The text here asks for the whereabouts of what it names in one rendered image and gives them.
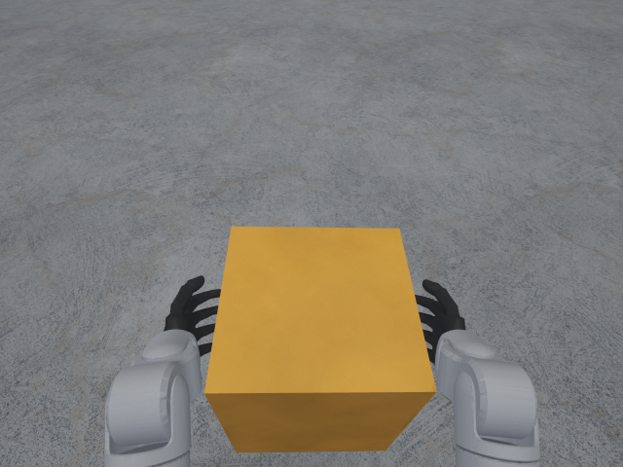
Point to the robot right hand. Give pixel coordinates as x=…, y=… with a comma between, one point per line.
x=446, y=315

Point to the robot right forearm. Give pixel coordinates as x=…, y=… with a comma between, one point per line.
x=495, y=405

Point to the carton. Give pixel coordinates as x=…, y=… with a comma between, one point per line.
x=318, y=343

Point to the robot left hand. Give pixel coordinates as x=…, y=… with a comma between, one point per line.
x=182, y=316

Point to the robot left forearm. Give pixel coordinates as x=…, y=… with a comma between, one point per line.
x=147, y=411

